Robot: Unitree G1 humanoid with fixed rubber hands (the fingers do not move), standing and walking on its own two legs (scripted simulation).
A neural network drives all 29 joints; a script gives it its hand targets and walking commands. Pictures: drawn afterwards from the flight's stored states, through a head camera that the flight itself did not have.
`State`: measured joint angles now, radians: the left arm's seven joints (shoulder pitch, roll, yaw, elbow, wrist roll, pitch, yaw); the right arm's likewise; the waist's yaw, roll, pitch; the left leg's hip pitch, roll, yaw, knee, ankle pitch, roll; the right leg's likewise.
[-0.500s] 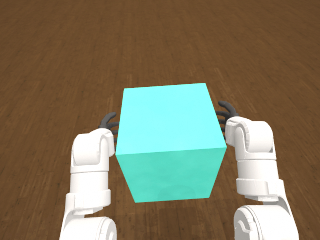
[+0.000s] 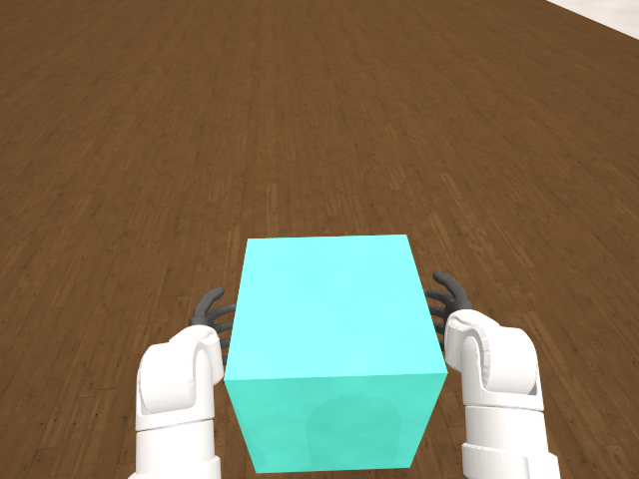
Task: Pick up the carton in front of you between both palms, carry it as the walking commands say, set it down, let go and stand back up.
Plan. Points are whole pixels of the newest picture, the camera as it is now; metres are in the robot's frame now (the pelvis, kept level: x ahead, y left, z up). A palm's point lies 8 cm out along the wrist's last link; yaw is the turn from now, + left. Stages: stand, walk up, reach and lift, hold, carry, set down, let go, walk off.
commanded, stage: carry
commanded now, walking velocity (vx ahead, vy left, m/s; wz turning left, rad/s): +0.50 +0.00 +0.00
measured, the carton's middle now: (330, 355) +0.31 +0.02 +0.01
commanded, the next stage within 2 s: none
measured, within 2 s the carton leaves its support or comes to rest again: neither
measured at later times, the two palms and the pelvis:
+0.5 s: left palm (221, 217) +0.54 +0.19 +0.06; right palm (392, 196) +0.58 -0.10 +0.07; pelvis +0.30 +0.02 +0.00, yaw +4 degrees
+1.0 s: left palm (232, 103) +0.93 +0.23 +0.09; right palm (358, 96) +0.94 -0.07 +0.10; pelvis +0.67 +0.07 -0.02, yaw +4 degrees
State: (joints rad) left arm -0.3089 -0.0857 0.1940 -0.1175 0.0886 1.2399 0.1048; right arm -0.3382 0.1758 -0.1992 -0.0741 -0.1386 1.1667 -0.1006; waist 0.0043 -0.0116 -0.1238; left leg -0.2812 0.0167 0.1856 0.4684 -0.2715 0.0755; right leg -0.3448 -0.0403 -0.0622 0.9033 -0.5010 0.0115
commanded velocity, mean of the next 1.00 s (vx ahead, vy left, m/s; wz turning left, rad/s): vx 0.50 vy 0.00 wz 0.00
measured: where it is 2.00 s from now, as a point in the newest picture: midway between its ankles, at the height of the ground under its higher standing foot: (296, 238)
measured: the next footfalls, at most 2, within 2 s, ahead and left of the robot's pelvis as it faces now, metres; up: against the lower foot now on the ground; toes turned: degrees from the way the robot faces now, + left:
right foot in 0.34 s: +0.35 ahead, -0.11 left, +0.00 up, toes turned -10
left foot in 0.64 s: +0.53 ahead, +0.18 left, +0.00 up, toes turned +13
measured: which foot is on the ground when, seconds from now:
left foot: down 0.00-0.38, up 0.40-0.62, down 0.64-0.98, up 1.00-1.00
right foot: up 0.00-0.32, down 0.34-0.66, up 0.68-0.96, down 0.98-1.00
